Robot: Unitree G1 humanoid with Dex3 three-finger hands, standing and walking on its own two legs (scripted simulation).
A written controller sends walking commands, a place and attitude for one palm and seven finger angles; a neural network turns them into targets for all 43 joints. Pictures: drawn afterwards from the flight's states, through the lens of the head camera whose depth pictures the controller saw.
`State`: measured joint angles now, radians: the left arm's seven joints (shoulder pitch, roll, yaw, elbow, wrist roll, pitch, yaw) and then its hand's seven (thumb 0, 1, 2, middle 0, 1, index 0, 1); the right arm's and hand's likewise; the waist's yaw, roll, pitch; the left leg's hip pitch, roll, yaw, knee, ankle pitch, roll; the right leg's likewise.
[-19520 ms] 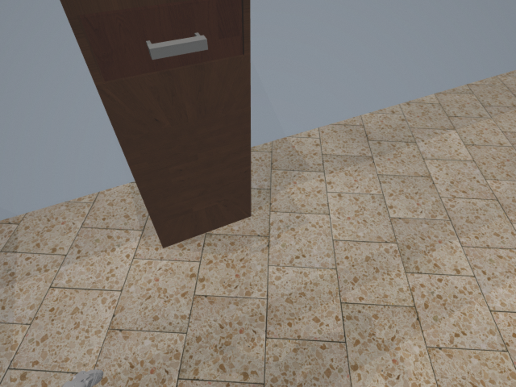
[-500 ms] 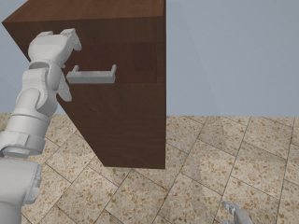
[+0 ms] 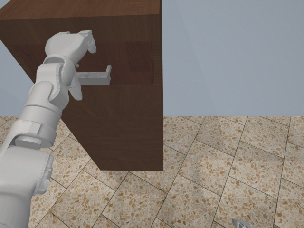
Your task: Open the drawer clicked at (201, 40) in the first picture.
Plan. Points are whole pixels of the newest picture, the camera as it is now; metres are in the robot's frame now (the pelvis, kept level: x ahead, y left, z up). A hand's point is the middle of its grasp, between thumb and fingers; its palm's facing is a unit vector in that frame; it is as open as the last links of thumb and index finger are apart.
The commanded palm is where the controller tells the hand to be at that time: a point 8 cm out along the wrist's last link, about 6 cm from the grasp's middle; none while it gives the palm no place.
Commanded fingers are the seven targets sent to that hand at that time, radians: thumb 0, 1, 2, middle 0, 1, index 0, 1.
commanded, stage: move the hooked fingers above the handle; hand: left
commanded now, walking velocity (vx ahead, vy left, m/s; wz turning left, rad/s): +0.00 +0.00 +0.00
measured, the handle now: (86, 73) +0.52 +0.22 +0.12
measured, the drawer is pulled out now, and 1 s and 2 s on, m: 0.00 0.00 0.00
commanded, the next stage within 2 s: none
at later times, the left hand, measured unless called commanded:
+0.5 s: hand (63, 71) +0.46 +0.24 +0.18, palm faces -0.04 +0.02 -1.00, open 13.8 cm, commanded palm +0.43 +0.22 +0.23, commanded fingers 0.00 -0.50 0.30 -0.30 -1.20 -0.30 -1.20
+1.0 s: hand (72, 66) +0.47 +0.22 +0.18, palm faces +0.00 -0.02 -1.00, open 13.5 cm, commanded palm +0.44 +0.23 +0.24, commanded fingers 0.00 -0.50 0.30 -0.30 -1.20 -0.30 -1.20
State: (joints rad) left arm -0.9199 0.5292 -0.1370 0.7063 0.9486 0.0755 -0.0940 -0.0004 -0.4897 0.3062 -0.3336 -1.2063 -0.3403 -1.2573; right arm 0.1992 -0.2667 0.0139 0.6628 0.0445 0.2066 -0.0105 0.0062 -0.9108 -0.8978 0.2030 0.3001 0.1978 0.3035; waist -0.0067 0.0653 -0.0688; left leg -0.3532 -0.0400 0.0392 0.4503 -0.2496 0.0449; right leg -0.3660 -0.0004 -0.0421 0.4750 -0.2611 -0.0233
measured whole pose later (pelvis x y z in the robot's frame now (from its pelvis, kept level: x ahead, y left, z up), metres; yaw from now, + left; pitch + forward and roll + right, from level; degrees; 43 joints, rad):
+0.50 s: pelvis -0.01 -0.01 +0.00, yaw +0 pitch +8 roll +0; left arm -0.90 0.62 -0.12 0.79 0.93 0.06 -0.13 0.00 -0.49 0.31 -0.32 -1.20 -0.32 -1.20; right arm 0.23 -0.29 -0.01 0.66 0.06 0.20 -0.04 0.01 -0.91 -0.90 0.20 0.30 0.20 0.30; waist -0.02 0.07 -0.06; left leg -0.34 -0.02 0.04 0.45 -0.25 0.03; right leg -0.35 0.02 -0.04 0.47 -0.25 -0.04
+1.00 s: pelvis +0.00 +0.00 +0.00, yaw -2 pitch +7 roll +0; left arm -0.89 0.58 -0.07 0.79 0.95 0.07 -0.10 0.00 -0.49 0.31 -0.39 -1.24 -0.37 -1.24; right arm 0.20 -0.26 0.04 0.66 0.06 0.21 -0.05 0.01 -0.91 -0.90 0.20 0.30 0.20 0.30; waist -0.03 0.08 -0.07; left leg -0.31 -0.03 0.07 0.42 -0.24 0.04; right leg -0.34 0.02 -0.01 0.46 -0.25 -0.03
